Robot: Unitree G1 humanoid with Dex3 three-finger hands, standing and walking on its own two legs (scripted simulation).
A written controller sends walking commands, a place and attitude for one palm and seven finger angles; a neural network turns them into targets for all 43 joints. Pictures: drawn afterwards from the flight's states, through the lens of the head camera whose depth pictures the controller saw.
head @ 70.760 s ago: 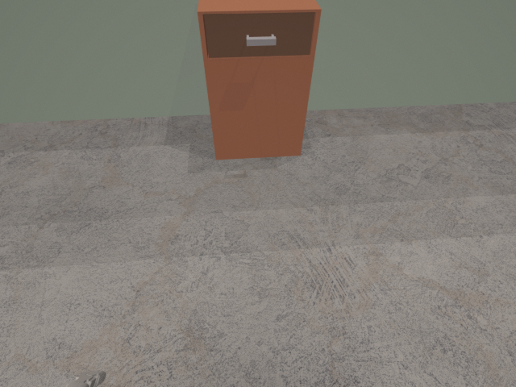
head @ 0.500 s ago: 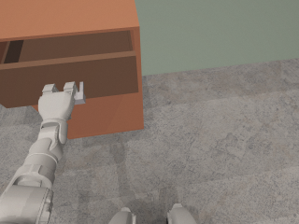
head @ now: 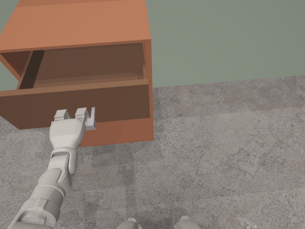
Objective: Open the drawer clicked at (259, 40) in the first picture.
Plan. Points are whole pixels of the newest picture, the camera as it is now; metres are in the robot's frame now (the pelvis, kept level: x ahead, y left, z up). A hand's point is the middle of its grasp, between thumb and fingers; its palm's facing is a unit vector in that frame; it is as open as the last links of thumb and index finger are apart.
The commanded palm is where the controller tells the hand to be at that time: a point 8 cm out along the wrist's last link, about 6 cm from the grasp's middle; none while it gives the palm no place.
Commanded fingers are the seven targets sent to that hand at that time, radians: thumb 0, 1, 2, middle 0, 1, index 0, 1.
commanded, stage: pull the drawer open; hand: left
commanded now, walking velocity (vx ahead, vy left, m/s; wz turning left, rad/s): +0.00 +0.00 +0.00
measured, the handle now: (75, 118) +0.42 +0.25 -0.02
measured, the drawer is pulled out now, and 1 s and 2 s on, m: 0.18 0.30 0.30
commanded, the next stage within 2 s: open the thumb to release the handle in 1.50 s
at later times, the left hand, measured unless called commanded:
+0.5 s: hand (74, 155) +0.31 +0.24 -0.04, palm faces +0.00 -0.03 -1.00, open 6.0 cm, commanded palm +0.28 +0.24 +0.02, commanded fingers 0.00 0.90 0.90 -0.40 -1.35 -0.40 -1.35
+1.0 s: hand (71, 179) +0.25 +0.23 -0.04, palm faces +0.01 -0.03 -1.00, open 6.0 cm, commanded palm +0.22 +0.23 +0.02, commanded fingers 0.00 0.90 0.90 -0.40 -1.35 -0.40 -1.35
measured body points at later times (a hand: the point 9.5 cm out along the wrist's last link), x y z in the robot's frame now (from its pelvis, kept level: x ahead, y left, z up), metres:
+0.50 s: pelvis -0.01 +0.00 +0.00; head +0.07 -0.02 +0.45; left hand +0.31 +0.23 +0.02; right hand +0.12 -0.26 -0.13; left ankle -0.02 +0.11 -0.68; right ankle +0.01 -0.13 -0.68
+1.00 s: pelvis +0.00 -0.01 +0.00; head +0.05 -0.03 +0.45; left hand +0.24 +0.22 +0.02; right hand +0.18 -0.25 -0.11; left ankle -0.02 +0.11 -0.68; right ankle +0.01 -0.13 -0.68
